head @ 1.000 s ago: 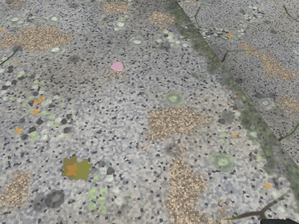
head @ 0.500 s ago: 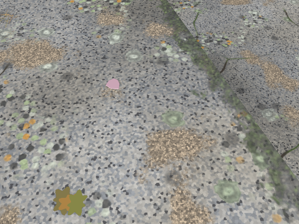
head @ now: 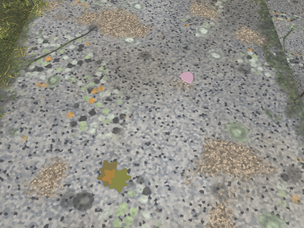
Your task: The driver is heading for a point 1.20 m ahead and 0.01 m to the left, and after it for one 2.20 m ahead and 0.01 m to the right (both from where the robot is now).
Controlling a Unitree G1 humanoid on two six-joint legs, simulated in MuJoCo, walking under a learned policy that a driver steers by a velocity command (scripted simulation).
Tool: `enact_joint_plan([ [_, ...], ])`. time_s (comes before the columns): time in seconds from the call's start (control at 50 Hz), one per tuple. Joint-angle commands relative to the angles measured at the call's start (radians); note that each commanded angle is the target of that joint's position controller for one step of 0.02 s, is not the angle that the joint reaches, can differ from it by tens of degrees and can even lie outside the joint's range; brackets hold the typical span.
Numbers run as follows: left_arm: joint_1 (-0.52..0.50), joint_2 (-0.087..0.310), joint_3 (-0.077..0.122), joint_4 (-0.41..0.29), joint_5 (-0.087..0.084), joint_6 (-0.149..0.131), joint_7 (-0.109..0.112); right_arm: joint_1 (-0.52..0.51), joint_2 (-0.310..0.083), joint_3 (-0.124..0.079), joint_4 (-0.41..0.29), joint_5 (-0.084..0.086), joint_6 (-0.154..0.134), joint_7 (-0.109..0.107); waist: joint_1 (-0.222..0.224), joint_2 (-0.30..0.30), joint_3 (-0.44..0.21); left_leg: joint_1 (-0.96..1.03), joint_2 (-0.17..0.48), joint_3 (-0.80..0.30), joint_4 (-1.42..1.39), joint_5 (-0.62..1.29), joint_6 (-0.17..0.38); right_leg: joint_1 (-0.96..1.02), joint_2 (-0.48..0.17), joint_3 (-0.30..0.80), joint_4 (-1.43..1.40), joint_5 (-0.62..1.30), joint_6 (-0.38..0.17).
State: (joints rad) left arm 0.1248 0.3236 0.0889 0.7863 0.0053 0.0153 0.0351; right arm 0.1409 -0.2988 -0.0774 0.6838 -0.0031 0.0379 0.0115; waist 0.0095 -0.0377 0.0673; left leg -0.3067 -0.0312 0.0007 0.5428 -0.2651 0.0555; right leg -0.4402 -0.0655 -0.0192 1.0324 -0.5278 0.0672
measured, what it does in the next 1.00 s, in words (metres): walks ahead, turning left: right foot, then left foot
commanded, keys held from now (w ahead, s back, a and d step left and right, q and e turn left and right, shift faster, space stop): q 0.10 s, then w+q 0.24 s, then w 0.16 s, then no key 0.50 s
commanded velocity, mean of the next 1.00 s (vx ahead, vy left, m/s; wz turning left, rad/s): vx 0.19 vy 0.00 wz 0.33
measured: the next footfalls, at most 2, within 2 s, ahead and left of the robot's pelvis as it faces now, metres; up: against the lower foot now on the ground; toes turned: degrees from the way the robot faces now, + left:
right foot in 0.38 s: +0.12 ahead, -0.12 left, +0.00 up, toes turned +18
left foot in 0.76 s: +0.26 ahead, +0.20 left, +0.00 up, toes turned +17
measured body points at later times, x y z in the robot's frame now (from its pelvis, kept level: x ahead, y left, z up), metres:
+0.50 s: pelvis +0.08 -0.01 +0.01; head +0.09 -0.03 +0.46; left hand +0.09 +0.29 -0.09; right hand +0.28 -0.24 -0.10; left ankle +0.04 +0.11 -0.67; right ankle +0.08 -0.13 -0.73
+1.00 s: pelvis +0.20 +0.07 +0.00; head +0.22 +0.09 +0.45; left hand +0.21 +0.37 -0.13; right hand +0.42 -0.12 -0.10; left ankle +0.23 +0.18 -0.73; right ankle +0.24 -0.07 -0.71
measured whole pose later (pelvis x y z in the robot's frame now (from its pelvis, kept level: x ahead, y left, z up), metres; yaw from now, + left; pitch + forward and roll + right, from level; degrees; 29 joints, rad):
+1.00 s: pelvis +0.20 +0.07 +0.00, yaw +18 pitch +0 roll +1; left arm 0.21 0.29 0.03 0.83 0.00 0.01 0.04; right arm 0.13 -0.23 -0.03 0.74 -0.02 -0.01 0.01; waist 0.00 -0.03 0.05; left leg -0.32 -0.05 0.02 0.45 -0.14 0.05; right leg -0.36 -0.07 0.03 0.74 -0.40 0.08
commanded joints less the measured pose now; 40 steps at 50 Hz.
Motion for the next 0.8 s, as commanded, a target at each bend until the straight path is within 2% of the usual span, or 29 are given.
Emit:
enact_joint_plan([
  [0.02, -0.044, 0.110, 0.030, -0.079, 0.006, -0.012, 0.021, -0.017, -0.166, -0.043, -0.063, 0.020, -0.033, -0.021, -0.014, 0.136, -0.141, 0.247, 0.262, -0.315, -0.191, 0.494, 0.186, -0.225, 0.004, 0.096, 0.105, 0.066, 0.005],
  [0.06, -0.011, 0.095, 0.029, -0.072, 0.003, -0.016, 0.018, -0.016, -0.162, -0.038, -0.069, 0.014, -0.027, -0.032, 0.002, 0.156, -0.166, 0.212, 0.232, -0.301, -0.197, 0.499, 0.185, -0.163, 0.034, 0.090, 0.093, 0.138, 0.017],
  [0.1, -0.010, 0.078, 0.024, -0.074, -0.003, -0.019, 0.016, -0.006, -0.166, -0.040, -0.071, 0.013, -0.025, -0.038, -0.002, 0.154, -0.170, 0.217, 0.218, -0.306, -0.199, 0.454, 0.183, -0.150, 0.049, 0.092, -0.004, 0.168, 0.025],
  [0.14, -0.033, 0.068, 0.018, -0.083, -0.006, -0.024, 0.008, 0.023, -0.169, -0.041, -0.065, 0.023, -0.024, -0.044, -0.023, 0.157, -0.173, 0.209, 0.200, -0.349, -0.244, 0.103, 0.182, -0.130, 0.054, 0.095, -0.135, 0.209, 0.024],
  [0.16, -0.052, 0.067, 0.016, -0.090, -0.008, -0.028, 0.001, 0.028, -0.173, -0.042, -0.065, 0.025, -0.026, -0.045, -0.034, 0.179, -0.151, 0.185, 0.196, -0.384, -0.277, -0.078, 0.183, -0.119, 0.059, 0.096, -0.191, 0.219, 0.021],
  [0.18, -0.067, 0.071, 0.016, -0.097, -0.012, -0.035, -0.005, 0.028, -0.179, -0.042, -0.065, 0.023, -0.028, -0.045, -0.040, 0.204, -0.125, 0.161, 0.198, -0.420, -0.300, -0.180, 0.186, -0.109, 0.063, 0.098, -0.239, 0.215, 0.017],
  [0.26, -0.086, 0.080, 0.016, -0.110, -0.021, -0.078, -0.030, 0.049, -0.193, -0.043, -0.060, 0.022, -0.037, -0.037, -0.052, 0.199, -0.092, 0.114, 0.193, -0.491, -0.296, -0.264, 0.186, -0.018, 0.084, 0.098, -0.394, 0.180, -0.014],
  [0.3, -0.060, 0.079, 0.018, -0.104, -0.030, -0.098, -0.038, 0.046, -0.189, -0.039, -0.061, 0.024, -0.037, -0.033, -0.035, 0.195, -0.087, 0.066, 0.177, -0.520, -0.283, -0.284, 0.178, 0.077, 0.095, 0.089, -0.467, 0.189, -0.033],
  [0.34, 0.020, 0.072, 0.022, -0.076, -0.036, -0.113, -0.040, 0.016, -0.166, -0.029, -0.071, 0.026, -0.032, -0.034, 0.024, 0.171, -0.080, -0.025, 0.126, -0.515, -0.234, -0.321, 0.142, 0.250, 0.094, 0.069, -0.622, 0.300, -0.059],
  [0.36, 0.086, 0.088, 0.029, -0.054, -0.031, -0.116, -0.036, 0.015, -0.128, -0.017, -0.074, 0.022, -0.035, -0.035, 0.052, 0.142, -0.098, -0.100, 0.089, -0.471, -0.160, -0.332, 0.105, 0.375, 0.049, 0.083, -0.657, 0.319, -0.079],
  [0.38, 0.193, 0.125, 0.035, -0.034, -0.013, -0.119, -0.028, 0.024, -0.051, 0.007, -0.077, 0.017, -0.042, -0.033, 0.080, 0.023, -0.149, -0.219, 0.013, -0.355, 0.083, -0.367, 0.045, 0.525, -0.113, 0.250, -0.707, 0.192, -0.129],
  [0.4, 0.253, 0.212, 0.048, -0.016, 0.020, -0.117, -0.034, 0.028, -0.030, 0.012, -0.120, 0.033, -0.056, -0.033, 0.062, -0.171, -0.120, -0.433, -0.102, -0.194, 0.315, -0.363, 0.009, 0.565, -0.285, 0.605, -0.826, -0.106, -0.255],
  [0.42, 0.202, 0.182, 0.045, -0.022, 0.018, -0.123, -0.041, 0.014, -0.108, -0.005, -0.120, 0.036, -0.068, -0.034, 0.046, -0.157, -0.020, -0.532, -0.013, -0.196, 0.455, -0.306, -0.006, 0.483, -0.339, 0.696, -0.863, -0.237, -0.314],
  [0.44, 0.159, 0.117, 0.026, -0.035, -0.002, -0.124, -0.037, 0.029, -0.143, -0.016, -0.098, 0.032, -0.074, -0.030, 0.033, -0.131, 0.026, -0.552, 0.012, -0.196, 0.501, -0.222, -0.014, 0.460, -0.291, 0.612, -0.868, -0.208, -0.296],
  [0.46, 0.143, 0.091, 0.015, -0.040, -0.009, -0.122, -0.034, 0.048, -0.136, -0.018, -0.077, 0.024, -0.076, -0.026, 0.022, -0.112, 0.025, -0.548, 0.023, -0.177, 0.518, -0.162, -0.026, 0.461, -0.243, 0.527, -0.868, -0.132, -0.267],
  [0.48, 0.142, 0.085, 0.011, -0.036, -0.012, -0.118, -0.031, 0.039, -0.128, -0.018, -0.077, 0.017, -0.084, -0.020, 0.022, -0.100, 0.026, -0.553, 0.037, -0.166, 0.511, -0.102, -0.035, 0.461, -0.217, 0.463, -0.873, -0.053, -0.250],
  [0.52, 0.160, 0.081, 0.003, -0.028, -0.003, -0.118, -0.025, -0.002, -0.088, -0.008, -0.083, 0.012, -0.096, -0.009, 0.035, -0.082, 0.029, -0.509, 0.054, -0.118, 0.479, 0.006, -0.053, 0.419, -0.174, 0.335, -0.888, 0.180, -0.241],
  [0.58, 0.151, 0.097, 0.002, -0.019, -0.006, -0.104, -0.021, -0.049, -0.027, 0.016, -0.103, 0.000, -0.100, 0.000, 0.038, -0.084, 0.001, -0.358, 0.068, -0.019, 0.300, 0.089, -0.093, 0.345, -0.118, 0.156, -0.854, 0.622, -0.238],
  [0.6, 0.157, 0.108, 0.003, -0.013, -0.010, -0.097, -0.020, -0.068, -0.006, 0.024, -0.109, 0.000, -0.101, 0.003, 0.046, -0.090, -0.014, -0.282, 0.062, 0.003, 0.224, 0.115, -0.098, 0.313, -0.100, 0.111, -0.835, 0.701, -0.228],
  [0.62, 0.181, 0.123, 0.007, -0.003, -0.014, -0.091, -0.021, -0.087, -0.002, 0.027, -0.114, 0.003, -0.100, 0.008, 0.058, -0.098, -0.027, -0.224, 0.050, 0.019, 0.166, 0.139, -0.098, 0.302, -0.098, 0.092, -0.820, 0.737, -0.223],
  [0.64, 0.207, 0.137, 0.009, 0.007, -0.018, -0.085, -0.023, -0.097, -0.014, 0.023, -0.118, 0.008, -0.099, 0.011, 0.064, -0.102, -0.040, -0.181, 0.037, 0.025, 0.128, 0.164, -0.095, 0.306, -0.109, 0.094, -0.805, 0.754, -0.222],
  [0.68, 0.213, 0.149, 0.011, 0.016, -0.026, -0.077, -0.024, -0.091, -0.045, 0.010, -0.121, 0.016, -0.094, 0.016, 0.047, -0.112, -0.051, -0.119, 0.027, 0.009, 0.058, 0.192, -0.069, 0.323, -0.138, 0.113, -0.767, 0.778, -0.212],
  [0.72, 0.181, 0.141, 0.008, 0.014, -0.036, -0.076, -0.023, -0.009, -0.075, -0.007, -0.095, 0.009, -0.093, 0.013, -0.016, -0.093, -0.086, 0.015, 0.007, 0.008, -0.060, 0.269, -0.025, 0.337, -0.131, 0.109, -0.675, 0.843, -0.179],
  [0.74, 0.195, 0.119, 0.001, 0.020, -0.033, -0.079, -0.024, 0.061, -0.105, -0.021, -0.072, 0.001, -0.092, 0.004, -0.049, -0.061, -0.128, 0.145, 0.003, 0.010, -0.112, 0.343, 0.004, 0.314, -0.094, 0.081, -0.571, 0.884, -0.151],
  [0.76, 0.215, 0.079, -0.015, 0.010, -0.009, -0.087, -0.026, 0.150, -0.161, -0.034, -0.061, -0.011, -0.091, -0.009, -0.079, 0.017, -0.222, 0.347, 0.119, -0.092, -0.079, 0.647, 0.045, 0.214, -0.040, 0.040, -0.406, 0.703, -0.100],
  [0.78, 0.338, -0.013, -0.053, 0.004, 0.023, -0.091, -0.031, 0.196, -0.207, -0.031, -0.064, -0.039, -0.076, -0.020, -0.037, 0.270, -0.385, 0.627, 0.399, -0.398, -0.020, 0.964, 0.221, -0.020, 0.053, 0.016, -0.089, 0.065, -0.024],
  [0.8, 0.361, 0.035, -0.043, 0.033, -0.003, -0.081, -0.032, 0.211, -0.132, -0.012, -0.043, -0.018, -0.066, -0.009, -0.050, 0.285, -0.481, 0.554, 0.437, -0.514, -0.098, 0.810, 0.293, -0.009, 0.058, 0.112, 0.045, -0.157, -0.004],
])
Velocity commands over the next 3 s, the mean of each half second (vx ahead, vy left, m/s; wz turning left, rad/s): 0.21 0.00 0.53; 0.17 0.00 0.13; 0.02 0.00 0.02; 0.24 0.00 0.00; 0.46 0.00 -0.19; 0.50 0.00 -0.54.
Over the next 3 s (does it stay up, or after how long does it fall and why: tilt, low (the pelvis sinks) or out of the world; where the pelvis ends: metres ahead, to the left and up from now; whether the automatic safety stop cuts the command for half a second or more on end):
stays up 0.88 0.13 0.01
